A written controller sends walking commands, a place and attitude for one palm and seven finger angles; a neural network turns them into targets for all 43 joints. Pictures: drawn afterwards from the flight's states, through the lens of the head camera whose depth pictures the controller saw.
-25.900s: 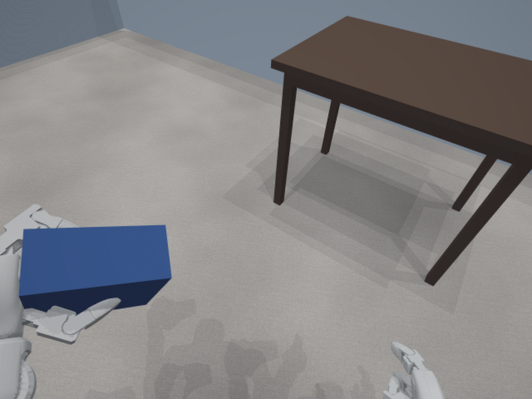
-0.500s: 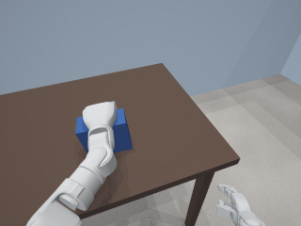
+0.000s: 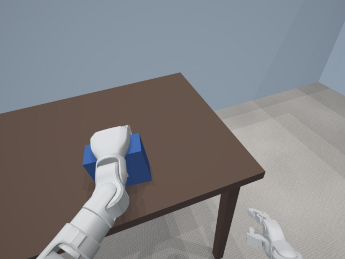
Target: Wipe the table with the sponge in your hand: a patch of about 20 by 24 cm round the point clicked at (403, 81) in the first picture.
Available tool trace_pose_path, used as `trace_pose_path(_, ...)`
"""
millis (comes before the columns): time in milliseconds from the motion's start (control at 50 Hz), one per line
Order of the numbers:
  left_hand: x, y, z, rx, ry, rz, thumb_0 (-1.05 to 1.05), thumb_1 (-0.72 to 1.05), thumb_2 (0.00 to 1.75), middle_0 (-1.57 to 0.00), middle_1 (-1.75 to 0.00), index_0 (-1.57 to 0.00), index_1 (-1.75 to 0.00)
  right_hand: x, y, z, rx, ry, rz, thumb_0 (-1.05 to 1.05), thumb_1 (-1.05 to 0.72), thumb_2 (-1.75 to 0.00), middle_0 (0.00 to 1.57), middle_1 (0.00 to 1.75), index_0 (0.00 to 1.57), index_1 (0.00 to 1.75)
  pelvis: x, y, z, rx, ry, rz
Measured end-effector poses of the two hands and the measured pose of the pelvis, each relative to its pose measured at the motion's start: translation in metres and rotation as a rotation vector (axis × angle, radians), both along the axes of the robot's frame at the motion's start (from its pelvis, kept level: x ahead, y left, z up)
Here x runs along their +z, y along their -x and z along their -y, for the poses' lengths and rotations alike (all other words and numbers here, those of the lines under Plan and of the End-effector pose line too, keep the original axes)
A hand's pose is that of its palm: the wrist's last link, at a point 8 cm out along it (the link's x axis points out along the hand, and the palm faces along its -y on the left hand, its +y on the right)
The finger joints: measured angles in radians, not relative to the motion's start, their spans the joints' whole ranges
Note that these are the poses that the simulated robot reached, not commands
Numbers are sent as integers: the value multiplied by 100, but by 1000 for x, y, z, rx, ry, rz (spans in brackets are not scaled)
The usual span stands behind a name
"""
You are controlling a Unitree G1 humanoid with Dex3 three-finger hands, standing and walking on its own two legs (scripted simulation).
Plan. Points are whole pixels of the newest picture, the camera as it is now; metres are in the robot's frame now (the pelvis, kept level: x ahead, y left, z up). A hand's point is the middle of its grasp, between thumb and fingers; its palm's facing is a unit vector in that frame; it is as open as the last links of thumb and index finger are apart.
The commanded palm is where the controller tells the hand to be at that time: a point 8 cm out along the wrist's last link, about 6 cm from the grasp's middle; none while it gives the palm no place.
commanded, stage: wipe back along the third lane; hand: left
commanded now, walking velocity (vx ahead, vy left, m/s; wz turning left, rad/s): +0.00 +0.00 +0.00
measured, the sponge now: (122, 168) +0.33 +0.18 +0.04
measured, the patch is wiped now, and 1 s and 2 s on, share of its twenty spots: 1.00 1.00 1.00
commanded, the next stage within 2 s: slide back across to the middle lane in 0.44 s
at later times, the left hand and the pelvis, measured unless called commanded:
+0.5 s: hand (123, 169) +0.29 +0.15 +0.10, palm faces +0.14 -0.11 -0.98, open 10.0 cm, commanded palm +0.24 +0.14 +0.13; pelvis +0.00 -0.01 +0.00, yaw +0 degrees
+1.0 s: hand (107, 179) +0.25 +0.18 +0.11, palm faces +0.17 -0.23 -0.96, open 10.0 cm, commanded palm +0.20 +0.19 +0.15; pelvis -0.01 -0.01 +0.00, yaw -1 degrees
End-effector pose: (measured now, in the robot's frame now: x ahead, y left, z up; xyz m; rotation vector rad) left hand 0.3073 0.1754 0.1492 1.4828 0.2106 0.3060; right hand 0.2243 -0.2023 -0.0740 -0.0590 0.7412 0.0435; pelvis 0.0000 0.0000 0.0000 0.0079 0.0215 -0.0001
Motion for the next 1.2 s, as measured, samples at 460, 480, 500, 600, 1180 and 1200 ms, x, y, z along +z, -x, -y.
trace_pose_path(460,1,44,21,-56,39,68,3,-46,104,-69,-136,-72,-134,12,-8,3,26,-50,82,1,-91,-90,20,30,20,30,-1,4,8,-1,-4,42)
trace_pose_path(480,1,46,21,-59,42,70,3,-46,104,-69,-136,-72,-134,13,-9,2,30,-50,85,1,-91,-90,20,30,20,30,-1,4,8,-1,-4,43)
trace_pose_path(500,1,47,22,-61,44,71,3,-46,104,-69,-137,-72,-134,13,-10,1,33,-50,87,1,-91,-90,20,30,20,30,-1,4,8,-1,-3,45)
trace_pose_path(600,-1,48,22,-66,52,70,3,-46,104,-69,-137,-72,-134,15,-12,-1,39,-45,91,1,-91,-90,20,30,20,30,-1,6,10,-2,-3,47)
trace_pose_path(1180,10,96,-20,-6,130,85,0,-47,105,-70,-136,-73,-134,13,18,22,-32,41,104,1,-91,-90,20,30,20,30,0,20,17,-20,-2,78)
trace_pose_path(1200,10,97,-21,-2,126,83,-1,-47,105,-70,-136,-73,-134,12,19,23,-32,43,104,1,-91,-90,20,30,20,30,0,21,17,-19,-1,79)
